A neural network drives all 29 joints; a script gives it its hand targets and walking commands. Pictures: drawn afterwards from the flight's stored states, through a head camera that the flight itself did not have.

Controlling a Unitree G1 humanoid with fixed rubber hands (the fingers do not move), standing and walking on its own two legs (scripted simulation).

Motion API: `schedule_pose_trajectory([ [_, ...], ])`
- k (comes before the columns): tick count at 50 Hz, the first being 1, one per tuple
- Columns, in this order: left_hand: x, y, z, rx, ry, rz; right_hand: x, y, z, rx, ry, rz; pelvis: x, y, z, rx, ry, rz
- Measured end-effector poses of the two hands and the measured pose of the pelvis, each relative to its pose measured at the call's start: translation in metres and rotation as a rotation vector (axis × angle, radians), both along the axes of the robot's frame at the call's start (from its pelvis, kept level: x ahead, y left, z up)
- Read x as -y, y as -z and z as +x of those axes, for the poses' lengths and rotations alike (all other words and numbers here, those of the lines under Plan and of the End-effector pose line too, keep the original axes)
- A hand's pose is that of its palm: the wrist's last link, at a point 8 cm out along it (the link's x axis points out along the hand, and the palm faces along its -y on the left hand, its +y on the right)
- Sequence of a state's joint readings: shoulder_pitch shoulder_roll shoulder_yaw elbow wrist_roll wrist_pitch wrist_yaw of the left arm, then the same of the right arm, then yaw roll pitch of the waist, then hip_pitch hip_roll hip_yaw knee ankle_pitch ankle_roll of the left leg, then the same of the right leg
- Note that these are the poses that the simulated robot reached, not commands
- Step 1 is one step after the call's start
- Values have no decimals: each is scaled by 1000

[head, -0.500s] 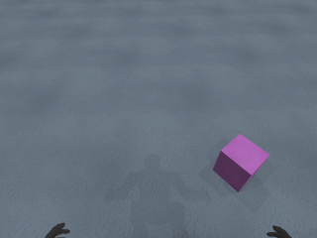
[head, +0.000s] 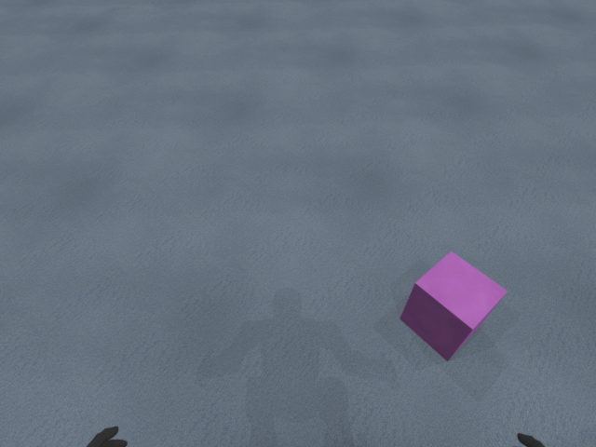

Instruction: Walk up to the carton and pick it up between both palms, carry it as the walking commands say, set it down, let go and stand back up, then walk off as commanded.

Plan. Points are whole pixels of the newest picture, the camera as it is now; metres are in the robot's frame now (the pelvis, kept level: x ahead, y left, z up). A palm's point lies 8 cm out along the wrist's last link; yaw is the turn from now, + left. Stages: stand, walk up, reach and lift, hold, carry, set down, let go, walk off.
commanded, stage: stand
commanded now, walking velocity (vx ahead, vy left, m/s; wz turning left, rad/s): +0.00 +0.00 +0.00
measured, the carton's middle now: (449, 306) +0.68 -0.48 -0.66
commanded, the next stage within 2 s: walk up in 0.52 s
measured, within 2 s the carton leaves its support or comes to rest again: neither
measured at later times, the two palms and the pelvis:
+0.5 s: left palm out of the picture +0.11 +0.31 -0.10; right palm out of the picture +0.11 -0.31 -0.10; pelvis +0.01 +0.00 +0.00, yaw +0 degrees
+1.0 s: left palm (146, 382) +0.23 +0.25 -0.09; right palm out of the picture +0.05 -0.46 -0.08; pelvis +0.04 -0.06 -0.03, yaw -14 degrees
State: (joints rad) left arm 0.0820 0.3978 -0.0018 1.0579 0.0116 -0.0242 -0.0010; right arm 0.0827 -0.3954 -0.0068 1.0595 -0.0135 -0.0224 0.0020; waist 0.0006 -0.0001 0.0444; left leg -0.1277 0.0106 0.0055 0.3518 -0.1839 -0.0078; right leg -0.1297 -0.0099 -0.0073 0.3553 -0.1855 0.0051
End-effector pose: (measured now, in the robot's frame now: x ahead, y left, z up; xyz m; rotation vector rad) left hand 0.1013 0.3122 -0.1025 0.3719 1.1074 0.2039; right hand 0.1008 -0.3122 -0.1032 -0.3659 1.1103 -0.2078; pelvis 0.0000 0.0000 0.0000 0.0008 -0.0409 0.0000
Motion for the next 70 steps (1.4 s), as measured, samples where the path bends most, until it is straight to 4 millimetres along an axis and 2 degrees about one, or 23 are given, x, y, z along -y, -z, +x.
schedule_pose_trajectory([
  [35,-1,-1,8,-7,-8,4,3,-1,8,-12,7,-6,1,-1,9,-4,-1,0],
  [38,-3,-1,14,-15,39,-8,16,-8,10,77,45,-29,3,4,9,-12,58,14],
  [42,4,-8,40,-21,135,-3,57,-23,-14,133,114,-113,14,7,13,-13,132,25],
  [46,26,-15,80,-10,233,-2,100,-32,-38,129,164,-175,32,11,24,-10,197,24],
  [48,42,-17,104,9,278,11,122,-29,-47,123,190,-191,46,17,32,-9,224,21],
  [51,64,-15,137,72,322,56,151,-14,-54,105,221,-200,71,34,44,-7,256,7],
  [54,83,-14,149,88,327,64,155,-5,-44,121,256,-157,84,35,55,-5,290,-4],
  [57,101,-17,156,76,344,54,146,-3,-32,132,253,-107,93,27,71,-5,322,-4],
  [61,119,-14,177,74,386,27,138,-5,-26,114,273,-77,101,22,96,-8,360,-1],
  [65,137,1,218,79,442,3,139,-9,-32,117,318,-122,106,29,124,-5,405,8],
  [70,195,2,285,110,558,-50,147,-27,-62,63,435,-161,125,21,152,-6,464,19],
])
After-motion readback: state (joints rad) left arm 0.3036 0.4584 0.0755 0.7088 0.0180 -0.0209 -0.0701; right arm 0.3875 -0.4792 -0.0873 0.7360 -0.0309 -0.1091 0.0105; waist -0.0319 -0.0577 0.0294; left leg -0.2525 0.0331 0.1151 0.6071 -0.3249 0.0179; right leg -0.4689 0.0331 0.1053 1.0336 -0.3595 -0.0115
